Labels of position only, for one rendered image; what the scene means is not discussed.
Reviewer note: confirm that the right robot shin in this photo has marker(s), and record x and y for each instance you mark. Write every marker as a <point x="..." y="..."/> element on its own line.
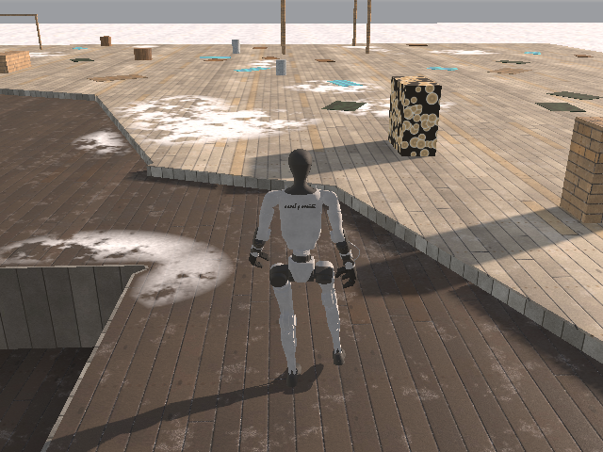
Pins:
<point x="333" y="321"/>

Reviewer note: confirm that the right robot thigh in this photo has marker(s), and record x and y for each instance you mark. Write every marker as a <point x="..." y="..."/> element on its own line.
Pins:
<point x="324" y="275"/>

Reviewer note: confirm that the left robot forearm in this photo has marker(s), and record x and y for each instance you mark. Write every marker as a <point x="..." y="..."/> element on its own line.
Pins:
<point x="257" y="245"/>

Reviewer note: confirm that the right robot forearm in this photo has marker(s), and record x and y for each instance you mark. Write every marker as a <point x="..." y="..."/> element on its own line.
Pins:
<point x="345" y="252"/>

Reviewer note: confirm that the robot right hand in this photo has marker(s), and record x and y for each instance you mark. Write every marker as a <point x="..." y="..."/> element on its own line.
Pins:
<point x="350" y="273"/>

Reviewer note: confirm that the right robot upper arm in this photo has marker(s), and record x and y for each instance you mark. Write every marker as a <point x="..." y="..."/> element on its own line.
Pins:
<point x="330" y="199"/>

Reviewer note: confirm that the robot left hand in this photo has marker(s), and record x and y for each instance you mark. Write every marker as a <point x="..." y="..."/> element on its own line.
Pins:
<point x="253" y="261"/>

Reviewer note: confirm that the left robot upper arm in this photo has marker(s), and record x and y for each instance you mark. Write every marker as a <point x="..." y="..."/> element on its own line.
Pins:
<point x="271" y="199"/>

